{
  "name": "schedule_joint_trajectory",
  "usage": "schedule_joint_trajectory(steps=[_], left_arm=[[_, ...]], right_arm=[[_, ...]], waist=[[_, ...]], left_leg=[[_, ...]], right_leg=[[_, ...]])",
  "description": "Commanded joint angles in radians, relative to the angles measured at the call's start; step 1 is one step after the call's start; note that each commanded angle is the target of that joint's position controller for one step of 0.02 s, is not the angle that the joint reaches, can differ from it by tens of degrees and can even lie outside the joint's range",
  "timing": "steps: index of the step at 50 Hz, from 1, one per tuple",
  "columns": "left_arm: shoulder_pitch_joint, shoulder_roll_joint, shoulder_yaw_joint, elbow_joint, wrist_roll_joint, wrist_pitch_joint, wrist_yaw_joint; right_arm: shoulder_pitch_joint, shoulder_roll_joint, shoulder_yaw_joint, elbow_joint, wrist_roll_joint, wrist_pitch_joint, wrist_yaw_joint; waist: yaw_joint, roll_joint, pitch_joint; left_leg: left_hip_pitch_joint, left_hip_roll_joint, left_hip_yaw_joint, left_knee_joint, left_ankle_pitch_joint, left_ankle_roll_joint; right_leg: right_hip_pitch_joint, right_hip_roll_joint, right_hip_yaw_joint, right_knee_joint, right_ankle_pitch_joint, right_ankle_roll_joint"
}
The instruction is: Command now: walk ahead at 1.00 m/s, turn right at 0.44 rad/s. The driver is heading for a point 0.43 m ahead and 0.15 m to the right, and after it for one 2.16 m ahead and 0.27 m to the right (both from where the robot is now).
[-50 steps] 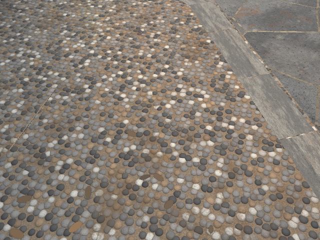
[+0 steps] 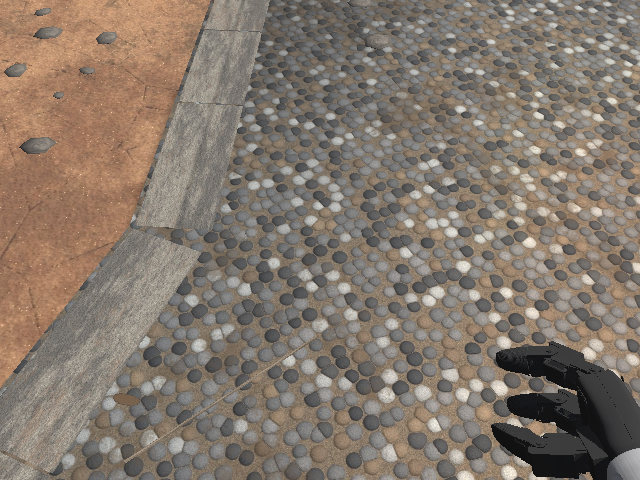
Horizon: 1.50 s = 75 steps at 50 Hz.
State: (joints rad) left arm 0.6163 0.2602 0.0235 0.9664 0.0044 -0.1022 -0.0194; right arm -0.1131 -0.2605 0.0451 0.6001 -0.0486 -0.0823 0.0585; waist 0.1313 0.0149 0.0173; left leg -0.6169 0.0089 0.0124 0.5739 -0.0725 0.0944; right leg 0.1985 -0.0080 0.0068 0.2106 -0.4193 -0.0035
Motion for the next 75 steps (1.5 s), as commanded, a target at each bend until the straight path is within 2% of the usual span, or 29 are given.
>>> schedule_joint_trajectory(steps=[1, 2, 3, 5, 12, 18, 21, 23, 24, 25, 26, 29, 34, 42, 46, 47, 48, 49, 50, 52, 54, 58, 64, 66, 68, 69, 70, 73, 75], left_arm=[[-0.125, 0.209, 0.042, -0.097, 0.006, -0.009, 0.012], [0.004, 0.01, 0.003, -0.133, -0.025, -0.007, 0.009], [-0.093, 0.115, 0.025, -0.156, -0.03, 0.002, 0.012], [-0.242, 0.119, 0.03, -0.178, -0.012, 0.015, 0.002], [-0.42, 0.025, 0.017, -0.258, 0.024, 0.097, -0.046], [-0.588, 0.055, 0.001, -0.323, 0.019, 0.085, -0.081], [-0.313, 0.144, 0.034, -0.247, 0.012, 0.081, -0.06], [-0.018, 0.232, 0.092, -0.151, 0.002, 0.084, -0.019], [-0.075, 0.305, 0.102, -0.157, -0.003, 0.09, -0.005], [-0.121, 0.39, 0.127, -0.187, 0.019, 0.107, -0.001], [-0.151, 0.333, 0.121, -0.212, 0.029, 0.101, 0.017], [-0.261, 0.18, 0.075, -0.182, 0.025, 0.058, 0.032], [-0.2, 0.149, 0.055, -0.127, 0.015, -0.019, 0.01], [-0.118, 0.133, 0.027, -0.086, 0.013, -0.044, 0.026], [-0.205, 0.22, 0.047, -0.107, 0.046, 0.007, 0.083], [-0.29, 0.246, 0.056, -0.134, 0.054, 0.022, 0.086], [-0.376, 0.234, 0.058, -0.156, 0.049, 0.022, 0.075], [-0.329, 0.059, 0.014, -0.246, 0.031, -0.007, 0.047], [-0.344, 0.09, -0.005, -0.295, 0.024, -0.03, 0.042], [-0.409, 0.124, -0.009, -0.303, 0.036, -0.05, 0.025], [-0.407, 0.112, -0.021, -0.316, 0.075, -0.007, 0.017], [-0.587, 0.089, -0.045, -0.41, 0.062, 0.031, -0.004], [-0.732, 0.087, -0.05, -0.467, 0.029, 0.019, -0.001], [-0.629, 0.14, -0.027, -0.441, 0.028, 0.012, 0.015], [-0.263, 0.235, 0.022, -0.355, 0.026, 0.001, 0.047], [-0.041, 0.302, 0.05, -0.317, 0.055, 0.0, 0.068], [-0.151, 0.379, 0.07, -0.325, 0.072, 0.009, 0.056], [-0.306, 0.129, 0.034, -0.317, 0.059, 0.022, 0.04], [-0.249, 0.102, 0.026, -0.242, 0.052, 0.005, 0.035]], right_arm=[[0.55, -0.254, -0.108, 0.109, -0.026, -0.005, -0.059], [0.583, -0.32, -0.13, 0.109, -0.061, -0.011, -0.066], [0.565, -0.284, -0.129, 0.099, -0.021, 0.0, -0.063], [0.419, -0.161, -0.108, 0.123, -0.005, -0.011, -0.058], [0.424, -0.056, -0.089, 0.218, 0.034, -0.061, -0.051], [0.462, -0.162, -0.105, 0.239, 0.032, -0.066, -0.072], [0.438, -0.26, -0.133, 0.214, 0.019, -0.014, -0.094], [0.386, -0.263, -0.139, 0.177, 0.02, 0.013, -0.077], [0.399, -0.096, -0.094, 0.155, -0.004, -0.004, -0.06], [0.396, -0.104, -0.088, 0.032, 0.026, -0.024, -0.059], [0.377, -0.136, -0.077, 0.041, 0.02, -0.048, -0.062], [0.374, -0.12, -0.065, 0.098, -0.003, -0.022, -0.067], [0.233, -0.055, -0.049, 0.07, 0.026, 0.048, -0.029], [0.068, -0.056, -0.047, 0.057, 0.044, 0.021, 0.003], [0.404, -0.173, -0.092, 0.167, 0.033, 0.036, -0.006], [0.641, -0.213, -0.118, 0.236, 0.034, 0.039, -0.017], [0.779, -0.248, -0.147, 0.278, 0.04, 0.046, -0.033], [0.67, -0.311, -0.161, 0.269, 0.021, 0.058, -0.042], [0.617, -0.294, -0.166, 0.234, 0.034, 0.06, -0.041], [0.539, -0.169, -0.144, 0.235, 0.032, 0.06, -0.049], [0.499, -0.153, -0.132, 0.229, 0.036, 0.035, -0.06], [0.497, -0.192, -0.142, 0.21, 0.045, -0.003, -0.052], [0.601, -0.222, -0.169, 0.222, 0.058, 0.005, -0.049], [0.573, -0.252, -0.176, 0.211, 0.052, 0.005, -0.058], [0.474, -0.285, -0.182, 0.186, 0.04, -0.009, -0.05], [0.452, -0.137, -0.144, 0.151, 0.035, -0.021, -0.053], [0.584, -0.061, -0.11, 0.078, 0.094, -0.015, -0.051], [0.365, -0.161, -0.12, 0.111, 0.025, 0.026, -0.041], [0.327, -0.094, -0.103, 0.074, 0.006, 0.045, -0.011]], waist=[[-0.366, -0.047, -0.262], [-0.25, 0.223, -0.436], [-0.284, 0.156, -0.439], [-0.216, 0.054, -0.113], [-0.104, 0.07, 0.081], [-0.091, 0.012, 0.103], [0.065, 0.089, -0.074], [0.178, -0.029, -0.192], [0.058, -0.232, -0.117], [-0.002, -0.302, -0.307], [-0.004, -0.086, -0.274], [-0.138, 0.14, -0.052], [-0.125, 0.072, 0.099], [-0.062, -0.064, 0.064], [-0.267, -0.158, -0.113], [-0.386, -0.151, -0.174], [-0.457, -0.039, -0.176], [-0.253, 0.275, -0.176], [-0.268, 0.114, -0.281], [-0.176, -0.124, -0.031], [-0.097, -0.127, 0.059], [-0.116, -0.044, 0.136], [-0.235, 0.04, 0.039], [-0.181, 0.041, -0.053], [0.029, 0.036, -0.252], [0.083, -0.127, -0.393], [-0.061, -0.483, -0.528], [-0.047, -0.047, -0.124], [-0.089, -0.091, -0.041]], left_leg=[[0.879, 0.116, -0.134, 0.005, -0.278, 0.015], [1.129, 0.451, -0.641, -0.097, -0.597, 0.098], [1.018, 0.452, -0.83, -0.28, -0.706, 0.095], [0.725, 0.351, -0.491, -0.306, -0.427, 0.067], [0.482, 0.236, 0.046, -0.452, 0.062, 0.0], [0.554, 0.187, 0.282, -0.428, 0.67, -0.059], [0.66, 0.232, 0.27, -0.008, 1.156, -0.069], [0.429, 0.142, 0.255, 0.663, 0.708, -0.069], [0.103, -0.014, 0.203, 1.01, -0.328, -0.08], [-0.242, -0.098, -0.019, 1.189, -0.437, -0.118], [-0.287, -0.01, -0.119, 1.106, -0.328, -0.093], [-0.063, 0.098, -0.092, 0.865, -0.233, -0.073], [-0.074, 0.153, -0.06, 0.566, -0.092, -0.061], [0.059, -0.025, 0.148, 0.06, 0.285, 0.041], [0.351, -0.156, 0.178, 0.053, 0.038, 0.087], [0.566, -0.128, 0.103, 0.016, -0.025, 0.136], [0.752, -0.054, -0.011, -0.01, -0.082, 0.193], [1.041, 0.163, -0.485, 0.009, -0.007, 0.357], [1.07, 0.255, -0.775, -0.205, -0.26, 0.434], [0.703, 0.199, -0.66, -0.368, -0.358, 0.314], [0.448, 0.109, -0.549, -0.396, -0.26, 0.277], [0.155, -0.01, -0.396, -0.473, -0.079, 0.237], [0.453, -0.004, -0.4, -0.338, 0.362, 0.126], [0.517, -0.003, -0.409, -0.166, 0.58, 0.08], [0.384, -0.046, -0.38, 0.263, 0.528, 0.044], [0.214, -0.098, -0.29, 0.605, -0.071, 0.054], [-0.062, -0.161, -0.174, 0.852, -0.447, 0.021], [-0.16, 0.011, -0.104, 0.8, -0.213, 0.017], [-0.135, 0.045, -0.116, 0.758, -0.23, 0.01]], right_leg=[[-0.53, -0.088, 0.027, 0.716, 0.783, -0.111], [-0.839, 0.017, 0.036, 1.123, -0.053, -0.098], [-0.912, 0.015, 0.084, 1.221, 0.006, -0.12], [-0.958, -0.074, 0.069, 1.133, 0.174, -0.115], [-0.984, -0.148, 0.01, 0.994, 0.308, -0.074], [-0.739, -0.018, -0.187, 0.55, 0.54, -0.154], [-0.45, 0.096, -0.211, 0.54, 0.372, -0.203], [-0.068, 0.134, -0.104, 0.422, 0.236, -0.263], [0.018, -0.057, 0.211, 0.481, 0.44, -0.351], [0.284, -0.198, 0.77, 0.222, 0.232, -0.552], [0.236, -0.268, 0.87, 0.061, 0.086, -0.487], [-0.244, -0.204, 0.561, 0.053, 0.249, -0.344], [-0.452, -0.104, 0.232, -0.114, 0.342, -0.208], [-0.145, -0.082, -0.132, -0.125, 1.191, -0.01], [-0.022, -0.164, -0.18, 0.371, 1.697, 0.025], [-0.155, -0.171, -0.172, 0.687, 1.632, 0.019], [-0.398, -0.044, -0.183, 1.131, 0.967, 0.002], [-0.964, 0.118, -0.071, 1.5, -0.096, 0.059], [-1.099, 0.073, 0.112, 1.505, -0.053, 0.03], [-1.028, -0.028, 0.107, 1.253, 0.095, -0.007], [-0.927, -0.074, 0.092, 1.132, 0.074, 0.027], [-0.765, -0.103, -0.004, 0.73, 0.255, 0.076], [-0.651, -0.014, -0.012, 0.346, 0.512, 0.036], [-0.468, 0.033, 0.001, 0.282, 0.419, 0.016], [-0.048, -0.035, 0.057, 0.324, 0.253, -0.017], [0.19, -0.29, 0.291, 0.329, -0.075, -0.041], [0.318, -0.531, 0.893, 0.108, -0.269, -0.162], [-0.077, -0.351, 0.482, 0.073, -0.068, -0.135], [-0.217, -0.293, 0.318, 0.044, 0.117, -0.125]])
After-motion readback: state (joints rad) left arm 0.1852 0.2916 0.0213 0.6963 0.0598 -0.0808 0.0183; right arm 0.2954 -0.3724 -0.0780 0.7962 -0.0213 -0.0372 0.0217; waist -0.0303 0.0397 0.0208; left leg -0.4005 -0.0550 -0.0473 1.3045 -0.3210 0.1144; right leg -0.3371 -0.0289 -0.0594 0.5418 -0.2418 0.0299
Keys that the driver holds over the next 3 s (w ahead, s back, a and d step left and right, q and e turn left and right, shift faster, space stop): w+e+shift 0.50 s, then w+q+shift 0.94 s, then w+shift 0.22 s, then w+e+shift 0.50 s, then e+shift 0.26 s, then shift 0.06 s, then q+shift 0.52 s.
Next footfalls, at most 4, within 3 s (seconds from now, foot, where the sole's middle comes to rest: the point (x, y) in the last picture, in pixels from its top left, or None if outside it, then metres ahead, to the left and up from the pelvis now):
0.02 left None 0.21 0.11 -0.75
0.46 right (445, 414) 0.61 -0.15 -0.75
0.96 left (474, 254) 1.04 -0.22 -0.75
1.36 right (550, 151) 1.44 -0.45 -0.75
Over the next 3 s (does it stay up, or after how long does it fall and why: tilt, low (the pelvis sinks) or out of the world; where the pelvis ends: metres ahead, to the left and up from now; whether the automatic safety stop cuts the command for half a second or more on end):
stays up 2.34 -0.13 0.02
